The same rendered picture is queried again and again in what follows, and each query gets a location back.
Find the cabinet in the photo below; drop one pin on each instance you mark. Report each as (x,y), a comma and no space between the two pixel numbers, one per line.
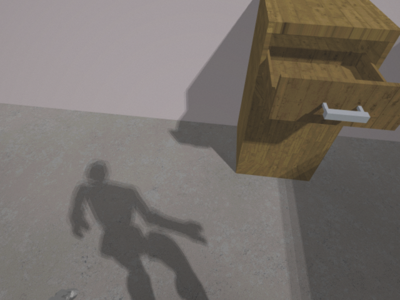
(290,149)

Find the drawer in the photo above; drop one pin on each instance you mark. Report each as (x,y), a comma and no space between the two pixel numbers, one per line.
(298,80)

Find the handle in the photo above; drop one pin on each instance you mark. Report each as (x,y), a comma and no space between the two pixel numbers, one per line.
(358,116)

